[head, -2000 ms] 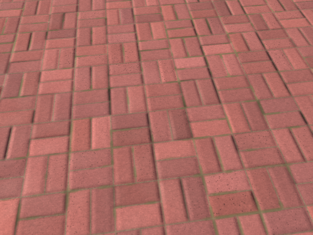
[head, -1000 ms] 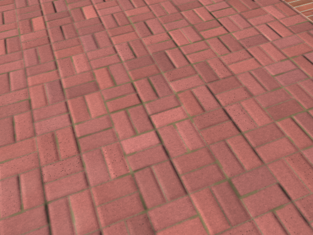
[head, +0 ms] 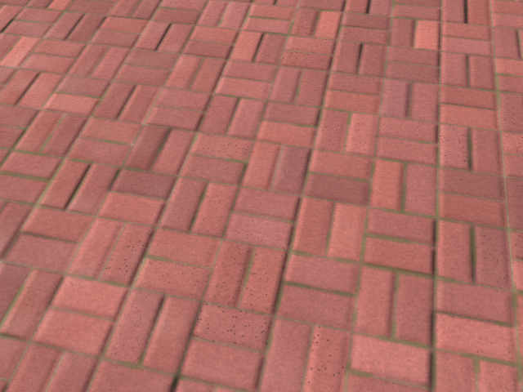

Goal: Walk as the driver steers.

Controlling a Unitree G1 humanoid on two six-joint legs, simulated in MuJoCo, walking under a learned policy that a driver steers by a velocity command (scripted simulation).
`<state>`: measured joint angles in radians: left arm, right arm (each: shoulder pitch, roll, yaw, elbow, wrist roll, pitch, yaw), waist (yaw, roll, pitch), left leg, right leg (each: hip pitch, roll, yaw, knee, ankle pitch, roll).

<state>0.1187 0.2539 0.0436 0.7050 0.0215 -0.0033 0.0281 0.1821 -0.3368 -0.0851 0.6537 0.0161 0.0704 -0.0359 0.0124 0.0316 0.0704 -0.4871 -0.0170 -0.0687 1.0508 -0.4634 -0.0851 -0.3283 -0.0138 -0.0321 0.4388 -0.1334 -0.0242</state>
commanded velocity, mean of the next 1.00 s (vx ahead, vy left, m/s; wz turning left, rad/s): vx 0.01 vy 0.00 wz -0.25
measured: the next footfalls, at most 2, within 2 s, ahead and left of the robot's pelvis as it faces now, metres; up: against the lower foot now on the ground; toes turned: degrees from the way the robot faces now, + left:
left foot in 0.16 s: +0.04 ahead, +0.14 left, +0.00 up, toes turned +1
right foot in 0.56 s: +0.00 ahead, -0.09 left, +0.00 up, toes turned -8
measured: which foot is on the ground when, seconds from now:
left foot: up 0.00-0.14, down 0.16-0.56, up 0.58-1.00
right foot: down 0.00-0.16, up 0.18-0.54, down 0.56-1.00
